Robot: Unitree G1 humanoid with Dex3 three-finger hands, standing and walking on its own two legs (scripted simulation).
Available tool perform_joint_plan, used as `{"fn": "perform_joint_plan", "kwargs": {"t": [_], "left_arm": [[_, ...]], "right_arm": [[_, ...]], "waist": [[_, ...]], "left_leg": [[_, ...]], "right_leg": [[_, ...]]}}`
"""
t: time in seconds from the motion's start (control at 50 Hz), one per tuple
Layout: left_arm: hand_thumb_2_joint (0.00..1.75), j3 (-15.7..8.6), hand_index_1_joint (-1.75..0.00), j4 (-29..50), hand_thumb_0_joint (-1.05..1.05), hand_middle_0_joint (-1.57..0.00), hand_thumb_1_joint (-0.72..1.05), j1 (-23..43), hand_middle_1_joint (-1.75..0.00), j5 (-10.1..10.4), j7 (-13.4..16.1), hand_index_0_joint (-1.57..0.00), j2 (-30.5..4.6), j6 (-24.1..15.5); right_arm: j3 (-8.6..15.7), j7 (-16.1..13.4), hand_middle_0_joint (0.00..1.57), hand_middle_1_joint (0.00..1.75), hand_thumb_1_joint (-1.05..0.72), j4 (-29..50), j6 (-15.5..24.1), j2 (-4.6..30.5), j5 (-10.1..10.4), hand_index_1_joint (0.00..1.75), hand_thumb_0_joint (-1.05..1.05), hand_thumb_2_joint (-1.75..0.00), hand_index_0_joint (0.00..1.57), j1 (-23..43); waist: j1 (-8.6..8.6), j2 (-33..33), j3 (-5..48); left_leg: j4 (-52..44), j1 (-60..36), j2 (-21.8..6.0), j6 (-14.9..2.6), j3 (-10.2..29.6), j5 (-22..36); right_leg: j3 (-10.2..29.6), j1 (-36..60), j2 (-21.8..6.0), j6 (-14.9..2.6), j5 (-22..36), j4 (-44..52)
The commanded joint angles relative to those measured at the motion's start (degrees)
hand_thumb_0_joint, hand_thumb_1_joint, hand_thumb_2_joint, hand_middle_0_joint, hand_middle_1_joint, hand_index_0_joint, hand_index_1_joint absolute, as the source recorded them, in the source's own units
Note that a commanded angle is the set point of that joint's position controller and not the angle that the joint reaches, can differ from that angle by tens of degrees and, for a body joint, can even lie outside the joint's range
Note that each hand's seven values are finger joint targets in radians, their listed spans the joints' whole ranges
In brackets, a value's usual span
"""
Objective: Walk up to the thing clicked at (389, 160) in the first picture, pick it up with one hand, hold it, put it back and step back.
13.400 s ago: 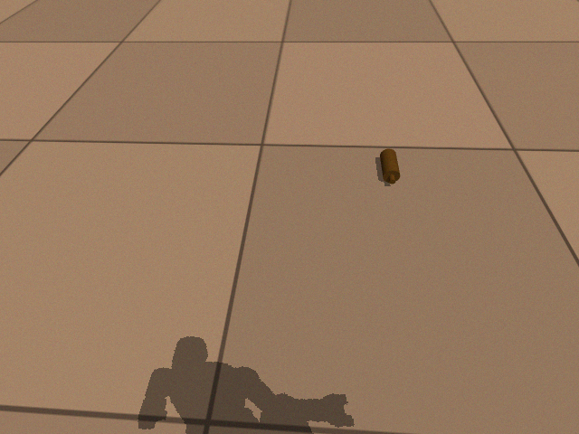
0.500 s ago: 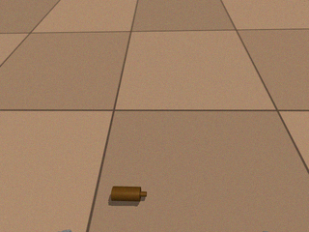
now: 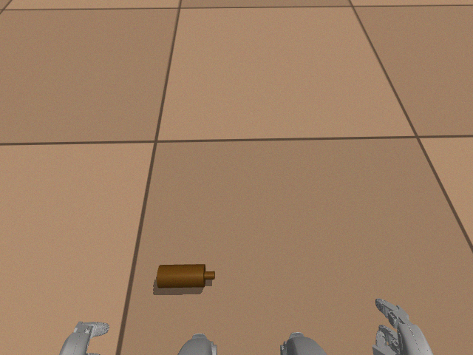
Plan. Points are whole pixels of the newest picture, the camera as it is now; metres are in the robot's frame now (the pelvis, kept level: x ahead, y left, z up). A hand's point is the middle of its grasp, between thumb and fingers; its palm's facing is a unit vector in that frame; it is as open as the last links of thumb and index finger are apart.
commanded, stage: rise first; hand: left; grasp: from above
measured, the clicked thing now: (187, 275) +0.43 +0.21 -0.67
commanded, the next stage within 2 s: none
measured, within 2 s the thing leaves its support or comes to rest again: neither
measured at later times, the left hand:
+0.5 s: hand out of the picture +0.12 +0.26 -0.19, palm faces -0.18 -0.86 -0.48, open 14.2 cm
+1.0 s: hand (139, 319) +0.24 +0.28 -0.38, palm faces -0.45 -0.44 -0.78, open 14.1 cm
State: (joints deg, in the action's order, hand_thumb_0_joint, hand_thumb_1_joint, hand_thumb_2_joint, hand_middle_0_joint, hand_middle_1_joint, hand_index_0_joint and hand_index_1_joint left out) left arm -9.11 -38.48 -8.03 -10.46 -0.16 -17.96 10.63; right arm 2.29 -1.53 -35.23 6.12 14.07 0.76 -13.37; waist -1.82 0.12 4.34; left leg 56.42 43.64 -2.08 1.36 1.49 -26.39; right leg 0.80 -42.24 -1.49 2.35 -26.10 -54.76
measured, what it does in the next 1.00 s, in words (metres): lowers itself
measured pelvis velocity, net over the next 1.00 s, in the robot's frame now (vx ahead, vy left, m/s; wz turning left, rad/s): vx -0.07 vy -0.01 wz -0.02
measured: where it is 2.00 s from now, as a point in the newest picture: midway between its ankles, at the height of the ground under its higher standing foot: outside the picture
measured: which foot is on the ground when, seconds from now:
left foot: down 0.00-1.00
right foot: down 0.00-1.00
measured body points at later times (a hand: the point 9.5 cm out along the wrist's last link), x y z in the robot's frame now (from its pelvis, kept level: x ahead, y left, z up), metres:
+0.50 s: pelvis -0.01 +0.00 -0.06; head +0.09 +0.02 +0.38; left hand +0.13 +0.30 -0.15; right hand +0.17 -0.24 -0.14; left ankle +0.01 +0.13 -0.68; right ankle +0.01 -0.15 -0.68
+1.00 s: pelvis -0.07 -0.01 -0.23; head +0.13 +0.00 +0.17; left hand +0.26 +0.30 -0.33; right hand +0.11 -0.28 -0.36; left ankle +0.01 +0.13 -0.68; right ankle +0.00 -0.15 -0.68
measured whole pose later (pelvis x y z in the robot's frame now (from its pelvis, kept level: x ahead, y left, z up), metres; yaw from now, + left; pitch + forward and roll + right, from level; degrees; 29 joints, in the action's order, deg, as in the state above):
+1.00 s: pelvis -0.07 -0.01 -0.23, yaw -1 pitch +33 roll -2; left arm -7.4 -45.9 17.8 -42.9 6.6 -28.1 -6.9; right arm 3.2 2.1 -38.7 10.8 16.8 -0.8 -4.4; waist -2.1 -0.5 9.3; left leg 110.6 105.3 -1.0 2.9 5.0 -38.6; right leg 1.1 -103.7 -0.4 2.5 -39.2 -109.5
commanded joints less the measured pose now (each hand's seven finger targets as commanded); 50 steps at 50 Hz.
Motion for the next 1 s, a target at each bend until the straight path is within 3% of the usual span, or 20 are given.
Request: {"fn": "perform_joint_plan", "kwargs": {"t": [0.0,0.08,0.12,0.2,0.22,0.24,0.38,0.42,0.48,0.54,0.62,0.66,0.7,0.74,0.78,0.86,0.9,0.92,0.98], "left_arm": [[1.0,-2.96,-1.09,12.52,0.0,-0.06,-0.55,-2.89,-1.09,-0.97,0.56,-0.05,-10.59,0.23],[0.98,-3.22,-1.08,17.07,0.0,-0.06,-0.55,-6.6,-1.08,-1.84,0.63,-0.06,-10.8,1.98],[0.97,-2.67,-1.08,18.34,0.0,-0.06,-0.55,-8.27,-1.08,-2.06,0.51,-0.06,-10.26,2.83],[0.98,-3.23,-1.08,20.64,0.0,-0.06,-0.55,-9.09,-1.08,-2.9,0.83,-0.06,-10.7,3.87],[0.98,-1.91,-1.07,23.25,0.0,-0.06,-0.56,-8.35,-1.07,-2.98,0.75,-0.06,-9.78,3.73],[0.98,-2.62,-1.07,21.59,0.0,-0.06,-0.57,-10.62,-1.07,-3.22,0.8,-0.06,-10.07,4.09],[0.97,-2.63,-1.08,26.06,0.0,-0.06,-0.57,-11.06,-1.08,-4.36,1.2,-0.06,-10.36,3.48],[0.95,-2.58,-1.07,26.6,0.0,-0.07,-0.56,-12.64,-1.08,-4.94,1.21,-0.08,-10.42,3.1],[0.97,-2.14,-1.07,26.65,0.0,-0.07,-0.58,-7.49,-1.07,-5.98,1.48,-0.07,-11.73,1.71],[0.97,-1.78,-1.07,21.61,0.0,-0.07,-0.59,-1.8,-1.07,-8.61,1.66,-0.07,-12.55,-1.08],[0.98,-0.76,-1.07,15.61,0.0,-0.07,-0.56,4.56,-1.06,-13.72,2.1,-0.06,-13.43,-6.54],[0.98,-0.33,-1.07,13.99,0.0,-0.07,-0.56,7.37,-1.07,-16.7,2.68,-0.07,-14.47,-9.38],[0.99,-1.07,-1.07,10.45,0.0,-0.07,-0.57,11.44,-1.07,-19.68,3.91,-0.07,-16.34,-12.0],[0.99,-2.67,-1.07,7.45,0.0,-0.07,-0.56,13.54,-1.07,-22.52,5.12,-0.07,-18.77,-14.0],[0.99,-2.14,-1.07,7.32,0.0,-0.06,-0.56,17.47,-1.07,-25.11,6.29,-0.06,-19.9,-15.75],[1.01,-3.77,-1.07,2.86,0.0,-0.07,-0.57,25.03,-1.06,-29.71,8.14,-0.06,-24.08,-17.13],[1.01,-2.52,-1.06,-0.08,0.0,-0.06,-0.55,28.46,-1.06,-31.76,8.39,-0.06,-23.25,-17.86],[1.02,-3.24,-1.06,-0.3,0.0,-0.07,-0.56,31.1,-1.06,-32.6,8.53,-0.06,-24.96,-18.52],[1.02,-3.74,-1.05,-3.54,0.0,-0.06,-0.55,37.86,-1.04,-36.42,9.32,-0.05,-28.6,-20.3]], "right_arm": [[3.35,-0.82,0.2,0.3,-0.87,8.25,3.43,8.58,-0.28,0.3,0.0,-0.9,0.2,0.07],[3.29,-0.89,0.2,0.3,-0.89,9.38,3.92,8.41,-0.54,0.3,0.0,-0.9,0.2,0.16],[3.2,-0.93,0.2,0.3,-0.89,9.76,4.07,8.18,-0.63,0.3,0.0,-0.9,0.2,-0.01],[2.96,-0.93,0.2,0.3,-0.9,10.47,4.39,7.86,-0.65,0.3,0.0,-0.9,0.2,0.35],[2.84,-0.99,0.2,0.3,-0.91,11.72,4.8,7.61,-0.61,0.3,0.0,-0.9,0.2,1.44],[2.93,-1.0,0.2,0.3,-0.9,10.8,4.83,7.64,-0.62,0.3,0.0,-0.9,0.2,0.29],[2.79,-0.75,0.2,0.3,-0.9,12.93,5.88,7.58,-0.52,0.3,0.0,-0.9,0.2,2.64],[2.93,-0.64,0.2,0.3,-0.91,13.09,6.18,7.61,-0.44,0.3,0.0,-0.9,0.2,2.68],[2.79,-0.47,0.2,0.3,-0.92,12.44,6.67,7.96,-0.52,0.3,0.0,-0.91,0.2,2.73],[2.93,-0.18,0.2,0.3,-0.91,11.13,7.55,8.36,-0.39,0.3,0.0,-0.91,0.2,3.19],[3.22,0.64,0.2,0.3,-0.89,9.23,8.97,9.47,-0.55,0.3,0.0,-0.9,0.2,4.25],[3.48,1.04,0.2,0.3,-0.89,8.07,9.43,10.04,-0.59,0.3,0.0,-0.9,0.2,4.55],[3.53,1.48,0.2,0.3,-0.9,6.57,9.6,10.7,-0.57,0.3,0.0,-0.9,0.2,4.72],[3.88,1.76,0.2,0.3,-0.9,5.79,9.54,11.17,-0.68,0.3,0.0,-0.9,0.2,5.03],[4.3,2.01,0.2,0.3,-0.89,5.01,9.08,11.22,-0.68,0.3,0.0,-0.9,0.2,4.62],[4.64,2.56,0.2,0.3,-0.89,2.7,7.79,11.91,-0.93,0.3,0.0,-0.9,0.2,3.53],[4.77,3.22,0.2,0.3,-0.87,1.28,6.95,12.05,-1.24,0.3,0.0,-0.9,0.2,2.64],[5.0,3.47,0.2,0.3,-0.88,0.69,6.58,12.42,-1.4,0.3,0.0,-0.9,0.2,1.98],[5.19,3.81,0.2,0.3,-0.88,-0.42,5.32,12.66,-1.94,0.3,0.0,-0.9,0.2,1.03]], "waist": [[-0.01,-3.71,13.96],[0.54,-5.03,16.66],[0.01,-4.17,17.79],[0.21,-4.19,16.53],[-0.29,-4.07,17.14],[-0.11,-4.14,17.87],[0.4,-4.98,17.35],[0.79,-5.44,18.44],[-0.67,-5.05,17.67],[-1.58,-4.18,16.22],[-1.14,-4.9,19.19],[-0.92,-5.93,23.15],[-0.89,-5.69,25.2],[0.2,-5.89,27.4],[0.45,-5.7,30.33],[0.65,-4.29,36.28],[0.55,-4.79,37.55],[0.71,-5.13,39.19],[0.59,-4.43,40.14]], "left_leg": [[-4.71,-7.11,0.78,-1.03,-1.02,15.6],[-1.48,-5.48,0.66,-0.97,-0.72,18.68],[0.65,-4.53,0.66,-1.18,-0.78,20.89],[1.9,-0.67,0.92,-1.3,-0.94,15.2],[2.48,-0.29,0.87,-1.39,-0.68,14.2],[3.44,0.07,1.0,-1.39,-0.95,15.82],[5.2,4.74,0.9,-1.34,0.42,8.57],[6.35,5.49,1.02,-1.32,0.72,8.92],[9.13,9.06,1.1,-1.51,0.64,6.83],[12.22,14.47,1.22,-1.86,1.0,-0.32],[17.78,19.8,1.53,-1.54,1.13,-2.15],[21.34,21.3,1.66,-1.31,1.08,-0.25],[24.49,24.46,1.68,-1.19,1.52,0.09],[27.71,27.88,1.98,-1.31,0.88,-0.72],[30.93,30.73,2.24,-1.41,0.01,-0.5],[38.25,35.81,2.56,-1.89,-1.22,2.59],[40.96,37.0,2.35,-1.94,-0.83,4.31],[42.48,37.41,2.3,-2.01,-0.74,5.07],[46.06,42.39,2.39,-2.31,-1.25,1.61]], "right_leg": [[-3.03,2.86,2.22,-2.88,12.71,3.44],[-3.14,1.52,2.13,-3.06,14.7,0.19],[-3.23,0.86,2.16,-2.89,16.75,-1.11],[-3.04,-2.1,2.03,-3.03,12.47,-2.09],[-3.06,-2.9,2.16,-3.01,11.67,-2.55],[-3.1,-2.75,2.03,-2.98,13.17,-3.21],[-3.25,-8.72,2.33,-3.23,6.6,-6.66],[-3.49,-9.87,2.33,-3.31,6.64,-8.41],[-3.24,-13.32,2.25,-3.19,5.39,-10.57],[-2.52,-19.44,2.07,-3.3,-0.39,-13.42],[-2.22,-26.64,1.85,-3.56,-1.89,-20.5],[-2.09,-29.8,1.82,-3.67,-0.37,-24.55],[-2.37,-33.62,1.9,-3.74,-0.19,-28.58],[-2.17,-36.07,2.01,-3.77,-0.71,-31.14],[-2.01,-37.61,2.1,-3.75,-0.29,-33.13],[-2.04,-39.2,2.38,-3.55,2.57,-37.65],[-2.78,-42.3,2.28,-3.65,3.47,-40.79],[-2.88,-43.16,2.19,-3.62,3.94,-42.06],[-3.17,-44.54,2.27,-3.46,1.51,-44.37]]}}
